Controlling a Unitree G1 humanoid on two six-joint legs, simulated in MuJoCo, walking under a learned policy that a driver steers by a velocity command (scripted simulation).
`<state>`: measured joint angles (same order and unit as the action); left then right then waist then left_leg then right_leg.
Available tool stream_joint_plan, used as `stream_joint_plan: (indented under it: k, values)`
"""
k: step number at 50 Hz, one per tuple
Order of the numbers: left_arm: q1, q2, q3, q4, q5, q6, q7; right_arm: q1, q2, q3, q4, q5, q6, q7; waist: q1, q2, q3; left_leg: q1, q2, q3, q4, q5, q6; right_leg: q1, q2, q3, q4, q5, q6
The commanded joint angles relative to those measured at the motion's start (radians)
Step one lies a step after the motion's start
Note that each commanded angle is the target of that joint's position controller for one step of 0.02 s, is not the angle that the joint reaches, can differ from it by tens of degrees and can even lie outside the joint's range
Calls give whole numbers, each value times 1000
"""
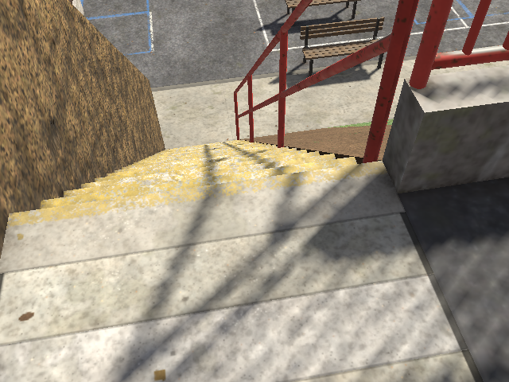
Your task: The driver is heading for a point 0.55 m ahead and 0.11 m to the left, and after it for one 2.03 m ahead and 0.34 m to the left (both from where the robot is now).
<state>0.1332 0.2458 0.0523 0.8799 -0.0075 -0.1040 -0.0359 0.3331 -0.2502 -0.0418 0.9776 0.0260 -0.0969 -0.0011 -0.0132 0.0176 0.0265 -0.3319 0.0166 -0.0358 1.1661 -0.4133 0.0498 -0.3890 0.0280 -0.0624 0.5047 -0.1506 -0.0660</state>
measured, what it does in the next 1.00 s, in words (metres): walks ahead, turning left: left foot, then right foot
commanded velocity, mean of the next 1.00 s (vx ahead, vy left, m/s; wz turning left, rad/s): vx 0.39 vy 0.00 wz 0.30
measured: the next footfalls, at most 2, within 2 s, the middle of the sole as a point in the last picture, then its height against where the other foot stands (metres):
left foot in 0.48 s outside the picture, level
right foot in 0.94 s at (254, 305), level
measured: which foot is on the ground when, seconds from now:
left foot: up 0.00-0.46, down 0.48-1.00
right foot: down 0.00-0.48, up 0.50-0.92, down 0.94-1.00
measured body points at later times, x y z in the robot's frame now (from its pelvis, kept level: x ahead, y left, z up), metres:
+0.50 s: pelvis +0.27 +0.06 -0.02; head +0.31 +0.07 +0.43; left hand +0.22 +0.33 -0.16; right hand +0.51 -0.14 -0.12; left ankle +0.36 +0.16 -0.73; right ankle +0.09 -0.09 -0.69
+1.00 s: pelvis +0.50 +0.10 +0.00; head +0.53 +0.12 +0.45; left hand +0.53 +0.39 -0.13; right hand +0.71 -0.12 -0.10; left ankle +0.36 +0.15 -0.73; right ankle +0.64 +0.03 -0.73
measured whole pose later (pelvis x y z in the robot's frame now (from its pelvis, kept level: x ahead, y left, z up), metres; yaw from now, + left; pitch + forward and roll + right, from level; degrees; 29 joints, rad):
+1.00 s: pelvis +0.50 +0.10 +0.00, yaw +20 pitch +2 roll +1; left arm 0.14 0.28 0.00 0.87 0.02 -0.09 -0.03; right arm 0.21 -0.31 -0.07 0.76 -0.04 -0.11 0.07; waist -0.01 -0.03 0.03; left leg -0.13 -0.08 -0.03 0.53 -0.33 0.05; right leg -0.45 -0.03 -0.02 0.48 -0.06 -0.02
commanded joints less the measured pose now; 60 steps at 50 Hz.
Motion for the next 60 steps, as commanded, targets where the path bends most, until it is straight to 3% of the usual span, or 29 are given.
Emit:
stream_joint_plan:
  k: [1, 3, 8, 13, 18, 21, 23, 24, 25, 26, 27, 28, 29, 32, 33, 34, 36, 39, 45, 47, 48, 49, 51, 52, 53, 54, 56, 57, 60]
  values:
    - [54, 73, 13, -20, 17, -11, 0, -12, -97, -33, -71, -2, -11, -8, 9, -70, -82, -278, 127, -50, 38, 133, 9, 277, -273, 329, -303, 105, -160]
    - [77, 79, 16, 3, 17, -18, 2, 20, -55, -30, -59, 3, 17, -10, -8, -85, -59, -250, 137, -45, -5, 158, 2, 217, -259, 247, -352, 139, -163]
    - [140, 121, 28, 42, 25, -19, 32, -108, -61, -41, -107, -2, 32, -11, 15, -62, 1, -406, 113, -99, -187, 376, -17, 260, -257, 108, -392, 231, -139]
    - [169, 129, 24, 57, 17, -12, 49, -253, -34, -29, -161, -9, 25, 14, 61, -60, 39, -380, 87, -16, -429, 547, -11, 311, -243, -20, -408, 245, -93]
    - [232, 151, 34, 86, 5, 22, 56, -366, -23, -18, -244, -5, 26, 48, 93, -52, 75, -455, 68, 51, -527, 412, 17, 515, -310, -69, -313, 389, -83]
    - [186, 192, 45, 63, -1, 43, 67, -304, -63, -37, -267, -4, 30, 64, 28, -109, 4, -277, -11, 144, -534, 261, 66, 533, -316, -119, -134, 831, -51]
    - [147, 204, 47, 43, -5, 54, 75, -45, -152, -87, -215, 0, 34, 57, -115, -103, -137, 95, -87, 153, -618, 296, 130, 420, -265, -153, 223, 912, -6]
    - [158, 176, 34, 15, 11, 41, 73, 105, -254, -121, -188, -5, 43, 32, -160, 41, -240, 407, 79, -121, -647, 309, 200, 153, -208, -158, 553, 538, 36]
    - [237, 30, -10, -31, 21, 1, 49, 56, -315, -124, -218, -2, 35, 29, -43, 259, -344, 722, 328, -729, -796, 219, 416, -283, 39, -20, 919, -377, 94]
    - [137, 125, 9, -50, -14, -48, 28, 96, -231, -99, -214, -15, 33, 30, -111, 147, -392, 746, 322, -761, -870, 190, 388, -393, -8, 179, 972, -381, 59]
    - [57, 148, 15, -79, -44, -66, 22, 56, -172, -85, -218, -20, 25, 26, -105, 102, -263, 645, 281, -587, -860, 246, 331, -440, -58, 169, 929, -309, 32]
    - [43, 132, 14, -78, -31, -68, 27, -18, -141, -76, -231, -14, 19, 30, -49, -19, -168, 472, 232, -457, -871, 343, 291, -393, -104, 162, 817, -237, 28]
    - [38, 144, 26, -70, -6, -56, 37, -82, -104, -64, -250, -12, 18, 30, -15, -40, -125, 346, 191, -368, -885, 419, 260, -323, -135, 152, 722, -204, 36]
    - [73, 125, 35, -88, 16, -13, 46, -124, -135, -65, -278, -22, 22, 17, 47, -22, -66, 128, 152, -261, -899, 769, 259, -204, -133, 124, 606, -185, 92]
    - [133, 14, -16, -98, 136, -10, 27, -25, -127, -55, -220, -101, -32, 42, 66, 98, -136, 159, 118, -192, -888, 829, 284, -168, -129, 121, 579, -118, 118]
    - [120, 33, -12, -93, 119, -1, 24, -18, -144, -69, -223, -105, -55, 54, 45, 31, -82, 113, 107, -176, -892, 886, 284, -182, -122, 95, 514, -61, 147]
    - [68, 79, -14, -106, 72, 25, 18, -70, -203, -87, -249, -93, -76, 82, 40, 19, -84, 69, 92, -132, -867, 983, 262, -152, -111, 60, 392, 30, 181]
    - [26, 70, -32, -92, 65, 62, -16, -48, -183, -81, -243, -77, -68, 100, 21, 11, -67, 90, 122, -116, -837, 1024, 209, -118, -128, 77, 231, 171, 172]
    - [-20, 118, -30, -72, 43, 4, -14, -55, -198, -72, -225, -67, -39, 91, -2, 21, -79, 329, 189, -123, -723, 1044, 162, -130, -118, 77, 19, 224, 132]
    - [-35, 162, -21, -72, 22, -14, 4, -42, -190, -65, -229, -49, -23, 92, -5, -34, -132, 368, 99, -70, -640, 1024, 90, -7, -82, 52, -79, 476, 42]
    - [-121, 248, -3, -111, 12, -21, 16, 46, -210, -75, -248, -53, -17, 77, -95, -78, -225, 366, 1, -21, -613, 891, 32, 110, -100, 79, -39, 734, -80]
    - [-119, 266, 2, -125, 15, -21, 17, 93, -226, -71, -256, -58, -13, 54, -95, -96, -330, 289, -37, 5, -546, 702, -21, 271, -182, 171, -22, 791, -208]
    - [114, 270, 22, -87, 23, 4, 41, -90, -244, -76, -342, -79, 7, 20, 72, -171, -352, 1, -143, 33, -232, 112, -90, 466, -323, 448, -146, 627, -368]
    - [227, 259, 26, -51, 49, 0, 50, -160, -178, -55, -372, -97, 23, 14, 114, -193, -329, -112, -110, -44, -25, -360, -105, 484, -382, 550, -221, 581, -352]
    - [201, 257, 40, -49, 54, -7, 54, -124, -149, -39, -368, -91, 35, 11, 71, -81, -257, -120, -25, -119, 1, -325, -97, 396, -361, 519, -242, 410, -273]
    - [112, 218, 38, -77, 41, -10, 54, -73, -165, -40, -344, -100, 40, -3, 41, -67, -152, -135, 2, -104, -9, -281, -103, 303, -317, 458, -270, 344, -256]
    - [22, 170, 23, -112, 20, -13, 58, -25, -149, -31, -322, -132, 48, -18, -7, -73, -106, -29, 22, -34, -182, -231, -103, 158, -240, 379, -328, 228, -224]
    - [-2, 197, 29, -121, 21, -12, 53, -2, -133, -25, -314, -130, 55, -16, -34, -83, -93, 68, 2, 11, -307, -194, -106, 89, -184, 329, -354, 193, -194]
    - [-23, 255, 63, -168, 27, -6, 40, 63, -175, -30, -268, -71, 66, 17, -6, -129, -121, 157, -68, 57, -534, -49, -89, 132, -162, 342, -339, 151, -182]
